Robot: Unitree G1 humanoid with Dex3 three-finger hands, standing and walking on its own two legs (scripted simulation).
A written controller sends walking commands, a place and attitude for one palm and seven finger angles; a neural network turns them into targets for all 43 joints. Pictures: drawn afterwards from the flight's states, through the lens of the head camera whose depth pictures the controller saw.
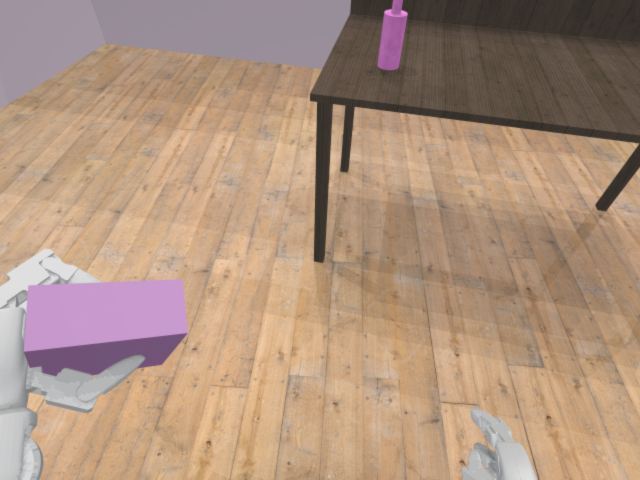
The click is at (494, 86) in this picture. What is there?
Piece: table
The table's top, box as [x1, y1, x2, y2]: [310, 14, 639, 142]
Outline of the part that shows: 310,93 310,100 639,142 639,42 407,19 399,67 395,70 384,70 376,65 383,17 350,14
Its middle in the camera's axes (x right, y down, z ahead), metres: +0.71 -0.53 +1.24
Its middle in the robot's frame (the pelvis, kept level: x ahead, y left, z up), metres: +1.33 -0.63 -0.04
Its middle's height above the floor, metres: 0.73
